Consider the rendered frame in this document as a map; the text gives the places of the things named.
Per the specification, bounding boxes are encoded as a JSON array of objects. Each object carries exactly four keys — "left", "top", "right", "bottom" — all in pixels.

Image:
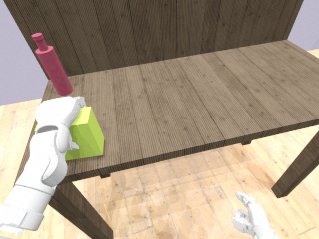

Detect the sponge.
[{"left": 34, "top": 107, "right": 104, "bottom": 161}]

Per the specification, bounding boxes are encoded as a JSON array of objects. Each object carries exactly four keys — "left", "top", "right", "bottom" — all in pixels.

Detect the robot right hand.
[{"left": 232, "top": 191, "right": 270, "bottom": 236}]

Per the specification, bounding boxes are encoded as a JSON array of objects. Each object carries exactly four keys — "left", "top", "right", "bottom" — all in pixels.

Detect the right robot forearm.
[{"left": 252, "top": 225, "right": 280, "bottom": 239}]

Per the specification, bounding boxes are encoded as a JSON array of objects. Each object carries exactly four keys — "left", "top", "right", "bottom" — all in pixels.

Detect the left robot forearm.
[{"left": 0, "top": 122, "right": 70, "bottom": 235}]

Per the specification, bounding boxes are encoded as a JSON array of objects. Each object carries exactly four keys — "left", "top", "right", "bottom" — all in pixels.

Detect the table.
[{"left": 3, "top": 0, "right": 319, "bottom": 239}]

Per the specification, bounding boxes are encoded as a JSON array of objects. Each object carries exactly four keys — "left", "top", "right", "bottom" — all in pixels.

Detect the robot left hand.
[{"left": 35, "top": 96, "right": 87, "bottom": 151}]

